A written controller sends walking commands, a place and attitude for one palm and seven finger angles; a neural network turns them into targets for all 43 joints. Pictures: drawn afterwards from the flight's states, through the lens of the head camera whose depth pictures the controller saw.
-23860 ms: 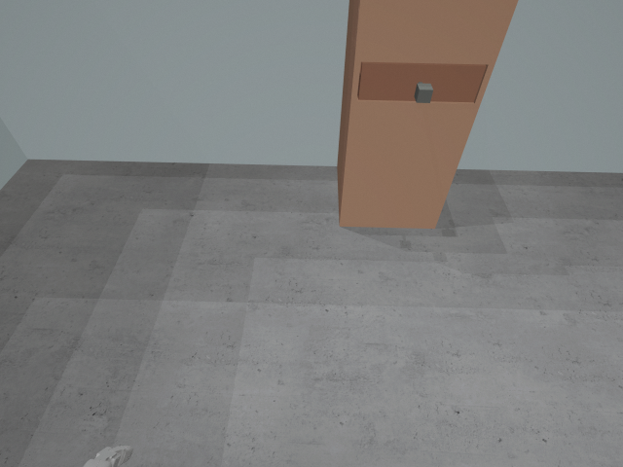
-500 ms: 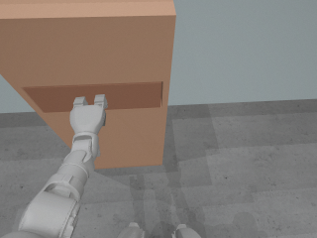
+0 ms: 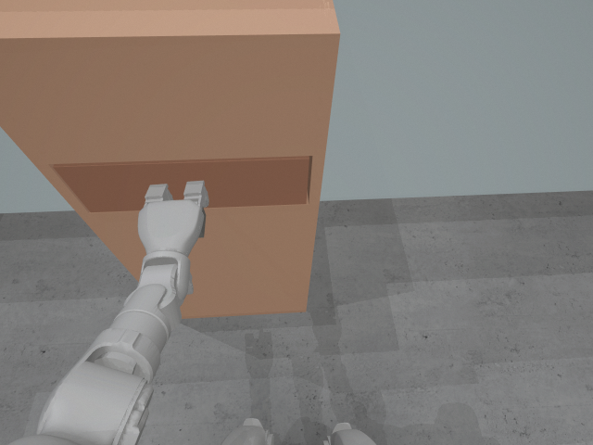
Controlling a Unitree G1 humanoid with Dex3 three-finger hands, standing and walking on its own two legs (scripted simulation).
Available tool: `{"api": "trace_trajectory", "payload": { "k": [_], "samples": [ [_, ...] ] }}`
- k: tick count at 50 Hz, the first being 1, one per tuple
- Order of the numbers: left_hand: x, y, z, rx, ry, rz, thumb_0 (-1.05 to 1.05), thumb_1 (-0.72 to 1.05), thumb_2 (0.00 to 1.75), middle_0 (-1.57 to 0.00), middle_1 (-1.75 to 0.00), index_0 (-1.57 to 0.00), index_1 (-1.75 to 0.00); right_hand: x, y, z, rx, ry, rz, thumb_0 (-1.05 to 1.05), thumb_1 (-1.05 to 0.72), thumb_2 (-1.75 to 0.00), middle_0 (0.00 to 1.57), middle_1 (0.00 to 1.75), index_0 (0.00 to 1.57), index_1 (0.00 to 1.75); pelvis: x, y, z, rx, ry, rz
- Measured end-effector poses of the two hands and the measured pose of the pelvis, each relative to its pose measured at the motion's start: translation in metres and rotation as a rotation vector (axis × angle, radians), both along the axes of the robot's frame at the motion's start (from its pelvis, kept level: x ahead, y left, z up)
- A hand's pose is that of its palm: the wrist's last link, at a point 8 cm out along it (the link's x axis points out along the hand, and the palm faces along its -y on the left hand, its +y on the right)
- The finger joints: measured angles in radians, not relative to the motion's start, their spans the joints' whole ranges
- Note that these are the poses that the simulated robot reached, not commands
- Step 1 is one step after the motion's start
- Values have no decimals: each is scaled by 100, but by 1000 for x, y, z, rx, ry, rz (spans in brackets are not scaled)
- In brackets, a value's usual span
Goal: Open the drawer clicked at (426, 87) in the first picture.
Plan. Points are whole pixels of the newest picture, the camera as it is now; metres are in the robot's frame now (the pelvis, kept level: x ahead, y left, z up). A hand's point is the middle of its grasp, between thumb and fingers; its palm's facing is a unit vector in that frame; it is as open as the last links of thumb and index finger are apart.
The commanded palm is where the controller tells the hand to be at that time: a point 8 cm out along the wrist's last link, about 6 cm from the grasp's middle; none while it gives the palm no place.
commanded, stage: close the thumb around the handle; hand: left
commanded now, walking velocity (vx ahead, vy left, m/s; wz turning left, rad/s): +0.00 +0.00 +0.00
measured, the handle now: (189, 208) +0.47 +0.18 -0.02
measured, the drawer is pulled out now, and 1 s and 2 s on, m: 0.00 0.02 0.15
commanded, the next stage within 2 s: pull the drawer open in 0.60 s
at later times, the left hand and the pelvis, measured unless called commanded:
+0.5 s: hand (186, 242) +0.42 +0.18 -0.03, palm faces -0.03 -0.05 -1.00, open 8.1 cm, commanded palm +0.39 +0.18 +0.03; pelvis +0.00 -0.01 +0.00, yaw +0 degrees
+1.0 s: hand (185, 253) +0.40 +0.17 -0.04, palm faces -0.03 -0.07 -1.00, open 8.1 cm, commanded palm +0.36 +0.18 +0.03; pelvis +0.01 +0.00 +0.01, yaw -1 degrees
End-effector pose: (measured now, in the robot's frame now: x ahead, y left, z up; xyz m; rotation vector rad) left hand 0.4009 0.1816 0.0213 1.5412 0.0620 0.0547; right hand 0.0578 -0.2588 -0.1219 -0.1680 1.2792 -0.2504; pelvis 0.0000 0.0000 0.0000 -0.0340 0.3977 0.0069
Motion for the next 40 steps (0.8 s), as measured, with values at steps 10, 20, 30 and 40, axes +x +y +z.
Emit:
{"api": "trace_trajectory", "payload": {
  "k": [10, 20, 30, 40],
  "samples": [
    [3, -4, 4, -12, 46, 8, -1, -10, 47, -35, -125, -34, -124, 4, 4, 4, 9, -20, -5, 0, -91, -90, 20, 30, 20, 30, 2, -1, 4, 4, -11, -3],
    [-1, -4, 2, -16, 24, -11, 0, 39, 69, -39, -130, -32, -127, 0, -1, 2, 9, -5, -7, 0, -91, -90, 20, 30, 20, 30, 4, -4, 3, 5, -7, -5],
    [-3, -5, -1, -15, 23, -9, 0, 43, 71, -38, -134, -23, -130, 3, -6, 2, 0, -6, -10, 0, -91, -90, 20, 30, 20, 30, 5, -7, 3, 8, -6, -7],
    [-5, -5, -1, -27, 31, -7, 1, 45, 69, -36, -135, -22, -130, 8, -6, 7, -4, -30, -20, 0, -91, -90, 20, 30, 20, 30, 7, -7, 6, 11, -12, -18]
  ]
}}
